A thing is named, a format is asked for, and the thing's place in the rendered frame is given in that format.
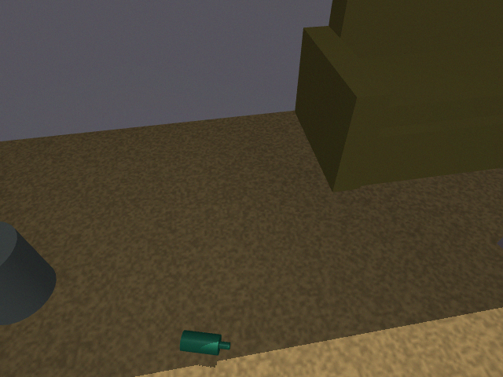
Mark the sofa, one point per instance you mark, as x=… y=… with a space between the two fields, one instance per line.
x=394 y=90

